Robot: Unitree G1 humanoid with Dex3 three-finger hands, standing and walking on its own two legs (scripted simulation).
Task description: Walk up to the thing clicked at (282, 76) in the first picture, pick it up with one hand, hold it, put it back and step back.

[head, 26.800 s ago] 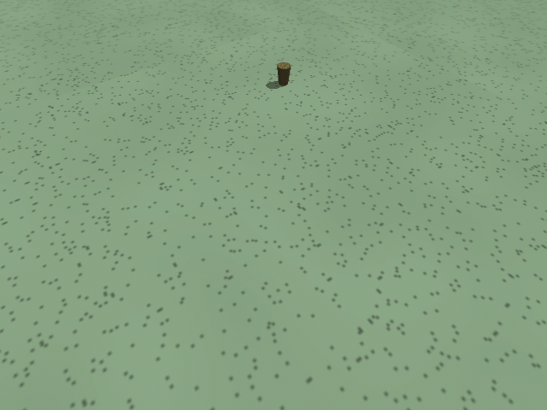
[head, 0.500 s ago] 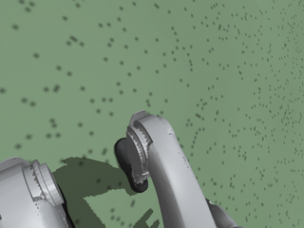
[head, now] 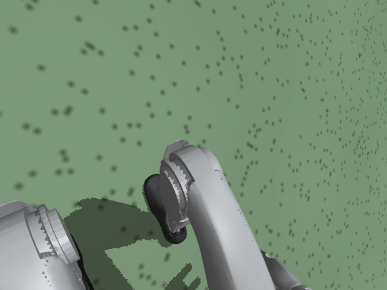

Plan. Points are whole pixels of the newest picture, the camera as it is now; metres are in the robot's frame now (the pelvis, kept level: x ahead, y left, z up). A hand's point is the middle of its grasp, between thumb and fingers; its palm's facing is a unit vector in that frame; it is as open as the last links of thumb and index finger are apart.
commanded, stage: close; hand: left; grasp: from the side
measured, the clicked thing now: out of the picture +0.54 +0.28 -0.26
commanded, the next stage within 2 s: settle in 0.40 s
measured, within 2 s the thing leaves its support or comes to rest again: neither
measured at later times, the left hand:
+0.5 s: hand out of the picture +0.53 +0.32 -0.22, palm faces -0.44 -0.11 -0.89, open 10.1 cm
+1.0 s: hand out of the picture +0.55 +0.33 -0.16, palm faces -0.36 -0.07 -0.93, open 8.0 cm
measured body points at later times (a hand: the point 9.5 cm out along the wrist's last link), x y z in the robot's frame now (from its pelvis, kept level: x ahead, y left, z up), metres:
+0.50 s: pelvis +0.00 +0.00 +0.00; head +0.30 +0.13 +0.31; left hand +0.55 +0.32 -0.17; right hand +0.03 -0.25 -0.05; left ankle +0.06 +0.12 -0.29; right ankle +0.13 -0.13 -0.29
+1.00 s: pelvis +0.00 +0.00 +0.01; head +0.28 +0.12 +0.34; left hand +0.56 +0.33 -0.11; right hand +0.04 -0.26 -0.05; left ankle +0.06 +0.12 -0.29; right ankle +0.13 -0.13 -0.29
